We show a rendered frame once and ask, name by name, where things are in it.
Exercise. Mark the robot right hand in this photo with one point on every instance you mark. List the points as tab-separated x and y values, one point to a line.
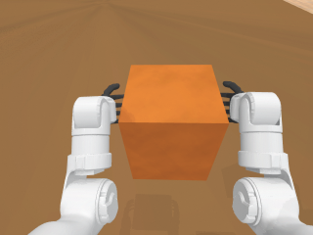
236	89

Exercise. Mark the left robot upper arm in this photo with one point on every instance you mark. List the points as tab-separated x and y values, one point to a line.
87	205

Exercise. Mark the robot left forearm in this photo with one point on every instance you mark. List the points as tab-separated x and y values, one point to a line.
90	142

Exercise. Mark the robot right forearm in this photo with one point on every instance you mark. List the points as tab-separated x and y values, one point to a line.
259	115

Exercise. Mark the robot left hand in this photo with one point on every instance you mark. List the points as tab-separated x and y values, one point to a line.
107	93

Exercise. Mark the right robot upper arm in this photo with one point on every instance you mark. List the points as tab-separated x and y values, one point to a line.
268	206

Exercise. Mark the carton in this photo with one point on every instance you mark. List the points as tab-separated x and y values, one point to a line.
172	121

